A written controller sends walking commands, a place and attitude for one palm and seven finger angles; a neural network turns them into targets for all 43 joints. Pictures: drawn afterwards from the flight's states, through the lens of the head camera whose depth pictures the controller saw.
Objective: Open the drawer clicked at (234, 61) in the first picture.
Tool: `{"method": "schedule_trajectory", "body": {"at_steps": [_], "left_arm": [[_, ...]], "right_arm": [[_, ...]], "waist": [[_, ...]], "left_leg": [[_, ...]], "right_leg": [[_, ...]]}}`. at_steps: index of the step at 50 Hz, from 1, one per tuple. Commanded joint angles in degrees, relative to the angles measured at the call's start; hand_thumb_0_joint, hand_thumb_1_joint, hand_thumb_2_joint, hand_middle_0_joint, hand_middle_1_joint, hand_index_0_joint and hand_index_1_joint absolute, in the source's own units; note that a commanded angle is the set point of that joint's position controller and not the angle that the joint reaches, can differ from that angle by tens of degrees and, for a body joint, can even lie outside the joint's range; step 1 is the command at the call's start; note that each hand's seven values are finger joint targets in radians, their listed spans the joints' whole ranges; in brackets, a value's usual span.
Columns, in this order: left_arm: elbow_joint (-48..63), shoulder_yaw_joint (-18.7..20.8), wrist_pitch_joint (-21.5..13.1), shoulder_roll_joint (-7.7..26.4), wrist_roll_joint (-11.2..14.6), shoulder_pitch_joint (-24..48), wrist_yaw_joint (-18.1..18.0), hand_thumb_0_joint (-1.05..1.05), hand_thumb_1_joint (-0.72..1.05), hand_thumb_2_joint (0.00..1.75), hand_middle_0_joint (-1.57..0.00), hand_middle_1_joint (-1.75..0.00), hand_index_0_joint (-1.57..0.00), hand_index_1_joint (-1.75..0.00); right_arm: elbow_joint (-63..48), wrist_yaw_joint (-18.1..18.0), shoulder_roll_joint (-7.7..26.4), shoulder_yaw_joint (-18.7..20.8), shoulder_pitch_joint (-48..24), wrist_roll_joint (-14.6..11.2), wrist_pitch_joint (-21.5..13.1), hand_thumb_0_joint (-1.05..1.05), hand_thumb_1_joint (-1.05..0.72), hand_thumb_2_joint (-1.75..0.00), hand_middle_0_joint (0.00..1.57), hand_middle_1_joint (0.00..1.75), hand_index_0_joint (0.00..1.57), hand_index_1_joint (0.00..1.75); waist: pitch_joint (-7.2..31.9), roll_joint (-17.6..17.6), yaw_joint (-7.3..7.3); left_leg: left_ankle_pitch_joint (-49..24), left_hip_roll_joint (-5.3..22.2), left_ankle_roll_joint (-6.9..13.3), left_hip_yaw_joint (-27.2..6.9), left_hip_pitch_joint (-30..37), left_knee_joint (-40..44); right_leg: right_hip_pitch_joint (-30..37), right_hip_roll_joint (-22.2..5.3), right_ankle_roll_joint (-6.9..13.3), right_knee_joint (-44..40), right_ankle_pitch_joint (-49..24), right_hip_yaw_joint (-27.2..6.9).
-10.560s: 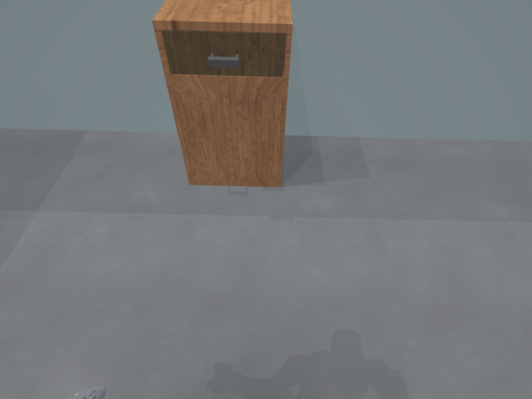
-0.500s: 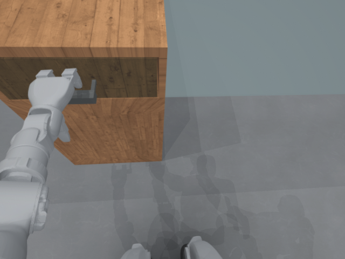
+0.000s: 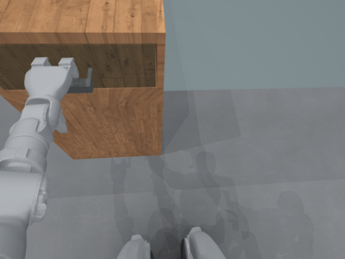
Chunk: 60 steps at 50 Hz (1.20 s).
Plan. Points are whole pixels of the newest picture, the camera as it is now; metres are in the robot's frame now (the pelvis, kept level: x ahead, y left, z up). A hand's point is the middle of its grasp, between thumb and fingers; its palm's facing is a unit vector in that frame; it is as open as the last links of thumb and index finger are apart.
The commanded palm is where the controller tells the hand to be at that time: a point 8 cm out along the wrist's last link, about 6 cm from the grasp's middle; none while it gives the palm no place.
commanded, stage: lower the fingers behind the handle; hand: left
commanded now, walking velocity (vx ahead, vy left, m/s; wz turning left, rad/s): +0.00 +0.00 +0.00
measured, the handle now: (70, 79) +0.56 +0.24 +0.00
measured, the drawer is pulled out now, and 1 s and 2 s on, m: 0.00 0.00 0.00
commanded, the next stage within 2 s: lift the fingers back up to retry in 0.48 s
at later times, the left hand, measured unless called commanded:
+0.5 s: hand (60, 96) +0.50 +0.25 +0.01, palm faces -0.09 +0.03 -1.00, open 13.8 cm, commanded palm +0.49 +0.24 +0.03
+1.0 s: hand (56, 91) +0.50 +0.25 +0.03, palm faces -0.11 -0.04 -0.99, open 13.8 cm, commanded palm +0.49 +0.25 +0.10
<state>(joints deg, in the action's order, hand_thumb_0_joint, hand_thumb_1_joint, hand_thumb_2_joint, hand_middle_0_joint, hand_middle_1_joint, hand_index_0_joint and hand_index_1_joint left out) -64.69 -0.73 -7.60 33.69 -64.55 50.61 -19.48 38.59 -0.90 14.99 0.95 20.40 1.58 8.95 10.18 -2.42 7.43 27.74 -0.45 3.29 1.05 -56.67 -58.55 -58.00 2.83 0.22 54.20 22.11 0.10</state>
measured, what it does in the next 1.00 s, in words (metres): stands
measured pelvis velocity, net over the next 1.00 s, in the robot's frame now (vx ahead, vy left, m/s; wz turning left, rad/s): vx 0.00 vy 0.00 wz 0.00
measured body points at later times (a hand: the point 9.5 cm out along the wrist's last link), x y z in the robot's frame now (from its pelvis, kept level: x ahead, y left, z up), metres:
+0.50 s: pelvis -0.02 -0.01 -0.02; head +0.12 +0.00 +0.41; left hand +0.50 +0.25 +0.07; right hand -0.02 -0.28 -0.13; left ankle -0.01 +0.08 -0.67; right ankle +0.02 -0.12 -0.67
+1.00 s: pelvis +0.00 +0.00 +0.01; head +0.14 +0.01 +0.44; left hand +0.50 +0.25 +0.08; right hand -0.01 -0.28 -0.10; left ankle -0.01 +0.08 -0.67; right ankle +0.02 -0.12 -0.67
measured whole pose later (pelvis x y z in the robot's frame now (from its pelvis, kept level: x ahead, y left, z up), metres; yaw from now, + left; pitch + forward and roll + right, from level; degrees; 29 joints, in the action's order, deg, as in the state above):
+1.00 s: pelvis +0.00 +0.00 +0.01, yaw +0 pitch +25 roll -3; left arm -60.3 2.4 -11.2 36.9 -62.3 49.1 -13.0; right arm 37.8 -2.3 15.2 0.4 22.1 0.8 7.3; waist 8.2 -2.6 8.5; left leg 25.8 0.0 3.1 0.8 -53.7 -54.3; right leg -54.6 3.3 0.3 49.2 19.7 0.1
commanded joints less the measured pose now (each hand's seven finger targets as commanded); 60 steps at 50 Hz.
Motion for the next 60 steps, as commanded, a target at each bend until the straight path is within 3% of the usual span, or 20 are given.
{"method": "schedule_trajectory", "body": {"at_steps": [1,4,6,9,14,16,22,28,29,33,34,35,37,45,48,50,55,56,58,60], "left_arm": [[1.85,0.93,0.73,10.05,0.79,16.06,1.1,0.0,-0.5,0.3,-0.3,-1.2,-0.3,-1.2],[0.63,1.25,1.11,10.57,0.63,15.31,1.38,0.0,-0.5,0.3,-0.3,-1.2,-0.3,-1.2],[1.21,-0.16,1.37,9.41,0.75,17.99,1.63,0.0,-0.5,0.3,-0.3,-1.2,-0.3,-1.2],[0.84,0.48,1.88,11.59,1.14,20.61,2.22,0.0,-0.5,0.3,-0.3,-1.2,-0.3,-1.2],[1.91,1.36,1.61,12.88,1.46,19.28,3.88,0.0,-0.5,0.3,-0.3,-1.2,-0.3,-1.2],[1.22,-0.49,1.55,10.59,1.47,18.85,4.46,0.0,-0.5,0.3,-0.3,-1.2,-0.3,-1.2],[3.37,-0.61,0.28,10.61,1.83,21.5,4.99,0.0,-0.5,0.3,-0.3,-1.2,-0.3,-1.2],[1.84,0.4,0.34,13.44,1.66,22.48,5.02,0.0,-0.5,0.3,-0.3,-1.2,-0.3,-1.2],[1.11,1.43,0.5,14.81,1.34,21.19,5.01,0.0,-0.5,0.3,-0.3,-1.2,-0.3,-1.2],[6.26,2.44,0.45,16.45,2.06,24.9,4.99,0.0,-0.5,0.3,-0.3,-1.2,-0.3,-1.2],[5.86,3.35,0.69,17.6,2.28,23.57,5.22,0.0,-0.5,0.3,-0.3,-1.2,-0.3,-1.2],[6.36,2.07,0.82,16.31,2.59,24.72,5.41,0.0,-0.5,0.3,-0.3,-1.2,-0.3,-1.2],[8.61,2.95,0.25,17.82,2.77,26.81,5.51,0.0,-0.5,0.3,-0.3,-1.2,-0.3,-1.2],[13.98,7.44,-3.01,21.64,3.28,23.84,4.53,0.0,-0.5,0.3,-0.3,-1.2,-0.3,-1.2],[18.17,7.85,-4.54,20.62,3.24,24.01,3.05,0.0,-0.5,0.3,-0.3,-1.2,-0.3,-1.2],[18.11,8.42,-4.46,19.79,3.3,21.06,1.97,0.0,-0.5,0.3,-0.3,-1.2,-0.3,-1.2],[18.21,4.88,-1.8,14.27,3.36,21.65,0.62,0.0,-0.5,0.3,-0.3,-1.2,-0.3,-1.2],[16.74,4.84,-0.92,13.68,3.7,19.72,0.81,0.0,-0.5,0.3,-0.3,-1.2,-0.3,-1.2],[18.58,5.68,-0.84,15.14,3.39,20.77,1.54,0.0,-0.5,0.3,-0.3,-1.2,-0.3,-1.2],[17.98,3.28,-0.43,11.63,3.52,19.52,2.6,0.0,-0.5,0.3,-0.3,-1.2,-0.3,-1.2]], "right_arm": [[-2.46,-0.85,10.64,3.56,9.36,0.16,-0.74,0.0,-0.9,-0.9,0.2,0.3,0.2,0.3],[-2.64,-0.92,10.74,3.38,9.35,0.06,-0.95,0.0,-0.9,-0.9,0.2,0.3,0.2,0.3],[-2.89,-1.07,10.7,3.46,9.54,-0.14,-1.34,0.0,-0.9,-0.9,0.2,0.3,0.2,0.3],[-2.89,-1.37,11.05,3.05,9.89,-0.36,-1.69,0.0,-0.9,-0.9,0.2,0.3,0.2,0.3],[-3.45,-1.7,10.95,2.82,10.2,-0.49,-2.07,0.0,-0.9,-0.9,0.2,0.3,0.2,0.3],[-3.61,-1.74,10.61,2.74,10.18,-0.67,-2.2,0.0,-0.9,-0.9,0.2,0.3,0.2,0.3],[-3.42,-2.02,10.53,2.76,10.48,-0.6,-2.84,0.0,-0.9,-0.9,0.2,0.3,0.2,0.3],[-3.28,-2.29,10.82,2.26,10.93,-0.86,-3.29,0.0,-0.9,-0.9,0.2,0.3,0.2,0.3],[-3.13,-2.23,10.99,2.18,10.94,-0.92,-3.11,0.0,-0.9,-0.9,0.2,0.3,0.2,0.3],[-3.62,-2.22,10.83,2.57,11.67,-0.78,-3.1,0.0,-0.9,-0.9,0.2,0.3,0.2,0.3],[-3.62,-2.23,10.83,2.41,11.74,-0.96,-2.94,0.0,-0.9,-0.9,0.2,0.3,0.2,0.3],[-3.69,-2.3,10.6,2.42,11.59,-1.08,-2.92,0.0,-0.9,-0.9,0.2,0.3,0.2,0.3],[-3.46,-2.52,10.69,2.44,11.76,-1.04,-2.89,0.0,-0.9,-0.9,0.2,0.3,0.2,0.3],[-3.04,-2.39,10.69,2.94,11.61,-0.59,-2.28,0.0,-0.9,-0.9,0.2,0.3,0.2,0.3],[-2.74,-1.88,10.38,3.74,11.3,-0.15,-1.89,0.0,-0.9,-0.9,0.2,0.3,0.2,0.3],[-2.35,-1.34,10.34,4.04,10.89,0.07,-1.44,0.0,-0.9,-0.9,0.2,0.3,0.2,0.3],[-1.71,-0.21,10.31,4.85,10.36,-0.03,-0.42,0.0,-0.9,-0.9,0.2,0.3,0.2,0.3],[-1.49,-0.07,10.29,5.01,10.07,-0.11,-0.21,0.0,-0.9,-0.9,0.2,0.3,0.2,0.3],[-1.76,-0.02,10.28,5.04,9.9,-0.32,0.16,0.0,-0.9,-0.9,0.2,0.3,0.2,0.3],[-1.77,0.13,9.88,5.26,9.52,-0.45,0.39,0.0,-0.9,-0.9,0.2,0.3,0.2,0.3]], "waist": [[18.67,0.17,2.65],[18.73,-0.34,2.33],[18.54,0.06,3.58],[19.15,-0.21,4.19],[21.82,-0.88,3.35],[19.7,-0.67,3.81],[20.51,-1.25,4.42],[19.24,-0.01,4.82],[19.23,-0.8,4.02],[24.8,-2.93,3.81],[24.57,-2.91,3.16],[23.71,-2.87,4.07],[24.89,-3.25,3.91],[26.35,-4.75,1.17],[29.36,-7.77,0.53],[27.87,-7.9,-0.43],[25.34,-7.19,0.25],[23.88,-6.6,-0.06],[25.81,-6.51,-0.46],[23.26,-6.11,-0.2]], "left_leg": [[-18.96,0.19,-0.39,-1.95,11.97,5.03],[-17.69,0.17,-0.42,-2.11,11.29,4.54],[-16.09,0.26,-0.26,-2.29,10.76,4.24],[-14.16,0.24,-0.07,-2.62,9.84,3.89],[-15.56,0.21,-0.01,-2.47,10.46,3.51],[-14.3,0.23,-0.04,-2.51,9.94,3.72],[-13.37,0.45,0.07,-2.87,9.99,3.44],[-11.21,0.04,0.47,-2.32,6.3,2.75],[-11.08,0.06,0.26,-2.42,6.33,2.92],[-14.23,0.0,0.34,-2.34,10.78,3.67],[-14.92,-0.05,0.28,-2.4,11.13,4.23],[-15.07,0.0,0.33,-2.25,11.9,4.65],[-15.89,0.08,0.33,-2.42,13.3,5.38],[-22.81,0.1,-0.15,-2.3,20.36,8.88],[-29.28,0.27,-0.76,-2.18,26.11,9.52],[-32.66,0.47,-1.24,-2.16,27.77,10.35],[-38.38,1.14,-2.17,-2.6,32.41,12.61],[-38.31,1.13,-2.07,-2.29,32.69,13.01],[-42.14,1.37,-2.37,-2.68,35.04,13.92],[-43.44,1.64,-2.62,-2.77,35.96,14.64]], "right_leg": [[10.13,0.52,2.34,-4.72,-11.39,0.9],[8.75,0.47,2.45,-4.02,-9.8,1.13],[7.64,0.33,2.23,-4.15,-8.4,1.12],[6.82,0.26,2.12,-3.68,-6.61,1.15],[8.18,0.25,2.08,-3.17,-8.03,1.11],[7.08,0.24,2.07,-3.67,-6.86,1.27],[5.94,0.08,2.07,-3.35,-5.89,1.2],[6.46,0.05,1.78,-3.47,-4.97,0.65],[6.21,0.08,2.03,-3.18,-4.55,0.87],[9.61,0.18,1.73,-4.18,-7.02,0.57],[10.63,0.3,1.89,-4.49,-7.63,0.63],[10.75,0.32,1.71,-5.28,-7.9,0.6],[12.05,0.26,1.69,-5.98,-8.68,0.43],[17.93,0.62,2.03,-8.96,-14.05,0.45],[19.17,0.85,2.19,-9.63,-17.97,0.59],[19.97,1.0,2.43,-10.13,-19.66,1.02],[20.37,1.17,2.46,-12.3,-21.39,1.81],[21.28,1.22,2.59,-13.0,-21.66,1.77],[23.04,1.14,2.45,-13.43,-23.52,1.66],[22.74,1.13,2.47,-14.32,-23.18,2.01]]}}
